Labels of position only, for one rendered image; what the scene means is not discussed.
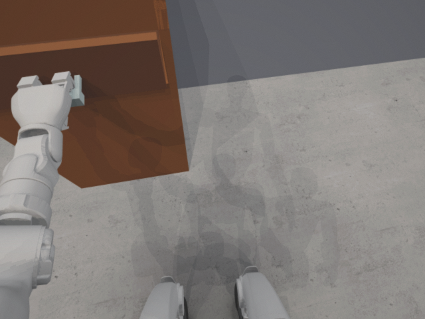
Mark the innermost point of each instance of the cabinet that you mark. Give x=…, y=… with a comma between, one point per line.
x=115, y=138

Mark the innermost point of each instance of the handle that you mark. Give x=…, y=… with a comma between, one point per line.
x=76, y=94

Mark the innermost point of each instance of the drawer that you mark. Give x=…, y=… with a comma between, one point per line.
x=108, y=64

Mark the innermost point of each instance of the robot left forearm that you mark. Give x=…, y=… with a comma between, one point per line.
x=28, y=179

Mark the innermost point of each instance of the left robot hand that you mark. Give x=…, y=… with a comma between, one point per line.
x=49, y=104

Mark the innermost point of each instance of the robot left thigh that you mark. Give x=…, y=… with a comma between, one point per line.
x=166, y=301

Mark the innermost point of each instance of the robot right shin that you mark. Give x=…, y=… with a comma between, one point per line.
x=247, y=270

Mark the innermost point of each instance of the robot left upper arm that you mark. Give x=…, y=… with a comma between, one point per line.
x=26, y=261

